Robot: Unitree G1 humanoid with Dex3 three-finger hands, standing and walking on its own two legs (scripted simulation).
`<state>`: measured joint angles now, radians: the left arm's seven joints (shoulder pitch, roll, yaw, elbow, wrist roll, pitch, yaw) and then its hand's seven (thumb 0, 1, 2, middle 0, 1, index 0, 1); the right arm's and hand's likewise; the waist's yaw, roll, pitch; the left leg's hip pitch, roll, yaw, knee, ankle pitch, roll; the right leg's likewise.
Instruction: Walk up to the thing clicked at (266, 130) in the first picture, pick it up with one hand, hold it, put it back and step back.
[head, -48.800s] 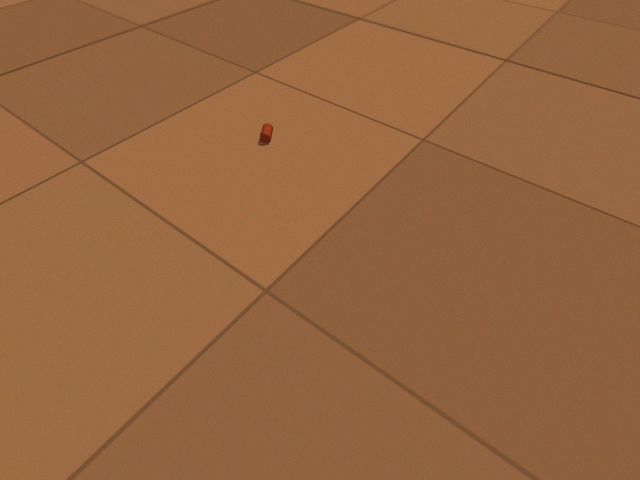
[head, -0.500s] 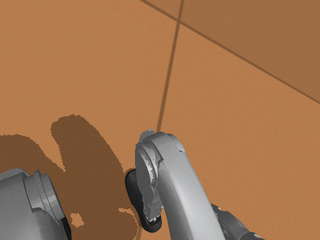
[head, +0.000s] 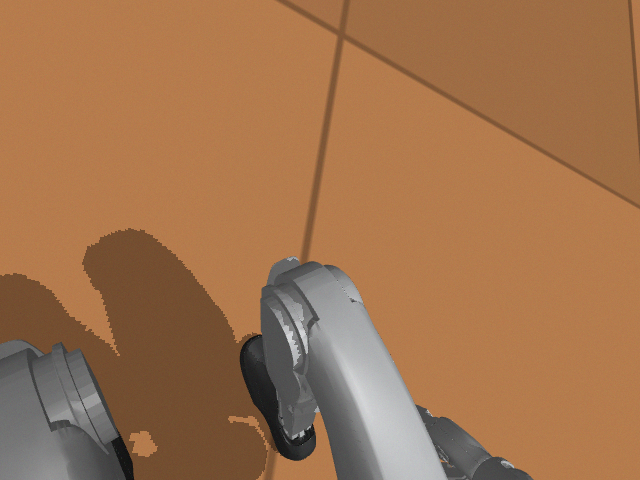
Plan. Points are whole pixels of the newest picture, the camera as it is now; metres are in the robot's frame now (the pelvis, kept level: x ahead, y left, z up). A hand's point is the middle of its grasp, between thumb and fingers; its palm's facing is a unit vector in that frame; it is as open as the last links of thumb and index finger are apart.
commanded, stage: open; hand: left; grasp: from above
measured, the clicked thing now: out of the picture +0.44 +0.33 -0.27
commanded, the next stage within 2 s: withdraw in 0.90 s
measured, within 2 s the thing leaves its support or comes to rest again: rests again in 0.32 s
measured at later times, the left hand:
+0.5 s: hand out of the picture +0.43 +0.33 -0.24, palm faces -0.43 -0.16 -0.89, open 11.6 cm
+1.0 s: hand out of the picture +0.44 +0.33 -0.24, palm faces -0.43 -0.16 -0.89, open 13.8 cm
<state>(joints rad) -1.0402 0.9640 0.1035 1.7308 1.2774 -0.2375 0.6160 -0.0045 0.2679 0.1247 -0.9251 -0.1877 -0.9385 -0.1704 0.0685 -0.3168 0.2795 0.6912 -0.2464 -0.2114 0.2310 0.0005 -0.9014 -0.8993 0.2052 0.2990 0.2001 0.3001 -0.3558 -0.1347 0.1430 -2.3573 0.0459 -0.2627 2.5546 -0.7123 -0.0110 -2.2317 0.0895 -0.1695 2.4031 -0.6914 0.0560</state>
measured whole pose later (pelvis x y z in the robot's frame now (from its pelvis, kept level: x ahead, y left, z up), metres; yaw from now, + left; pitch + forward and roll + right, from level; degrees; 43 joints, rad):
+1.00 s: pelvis +0.00 +0.00 +0.00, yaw -1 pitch +27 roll -14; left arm -1.03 1.00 0.10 1.70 1.26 -0.24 0.59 0.00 -0.43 0.92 -0.12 -0.96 -0.13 -0.94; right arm 0.08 -0.33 0.30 0.67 -0.26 -0.21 0.23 0.00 -0.89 -0.90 0.21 0.30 0.20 0.30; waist -0.36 -0.14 0.15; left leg -2.35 0.05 -0.28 2.55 -0.71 -0.01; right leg -2.22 0.09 -0.18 2.39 -0.68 0.06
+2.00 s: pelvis -0.02 -0.01 +0.03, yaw +6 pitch +31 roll -9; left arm -1.02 0.83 0.05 1.47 1.27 -0.23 0.36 0.00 -0.48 0.97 -0.10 -0.98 -0.11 -0.98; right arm 0.17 -0.30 0.14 0.70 -0.15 -0.01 0.11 0.00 -0.90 -0.90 0.20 0.30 0.20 0.30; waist -0.27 -0.05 0.00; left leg -2.34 0.02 -0.16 2.40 -0.61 0.00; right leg -2.23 0.04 -0.10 2.33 -0.65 0.03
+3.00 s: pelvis +0.02 +0.00 +0.30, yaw +14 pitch +23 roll -4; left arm 0.08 0.31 0.02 0.21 0.08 0.31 0.09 0.01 0.89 0.89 -0.21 -0.30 -0.21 -0.30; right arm 0.12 -0.21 0.04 0.57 0.04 -0.10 -0.06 0.01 -0.90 -0.90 0.21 0.30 0.20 0.30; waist -0.06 0.03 -0.20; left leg -1.35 0.03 -0.08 1.51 -0.57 -0.01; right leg -1.27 0.01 -0.06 1.46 -0.60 0.01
